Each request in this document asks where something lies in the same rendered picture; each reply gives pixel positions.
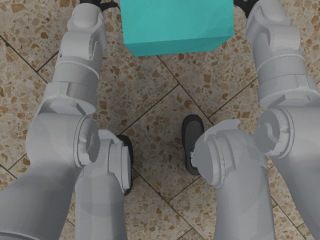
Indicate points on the robot left thigh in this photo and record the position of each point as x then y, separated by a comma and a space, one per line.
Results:
99, 194

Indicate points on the right robot upper arm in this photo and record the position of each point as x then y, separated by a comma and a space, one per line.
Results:
290, 136

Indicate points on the left robot hand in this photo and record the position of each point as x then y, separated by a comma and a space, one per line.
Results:
102, 6

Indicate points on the right robot foot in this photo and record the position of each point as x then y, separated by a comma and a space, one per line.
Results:
192, 128

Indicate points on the carton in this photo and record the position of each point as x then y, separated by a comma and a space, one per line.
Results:
161, 27

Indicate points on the left robot forearm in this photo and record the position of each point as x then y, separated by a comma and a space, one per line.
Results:
78, 65

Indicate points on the left robot upper arm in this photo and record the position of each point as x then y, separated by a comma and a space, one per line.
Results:
36, 205

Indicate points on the right robot forearm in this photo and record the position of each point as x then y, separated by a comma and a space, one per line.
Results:
279, 58

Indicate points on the right robot hand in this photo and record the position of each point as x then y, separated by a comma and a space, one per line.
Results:
246, 6

